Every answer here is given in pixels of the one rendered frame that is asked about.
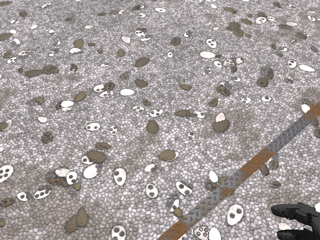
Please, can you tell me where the right robot hand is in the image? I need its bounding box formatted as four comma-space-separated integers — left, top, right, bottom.
271, 202, 320, 240

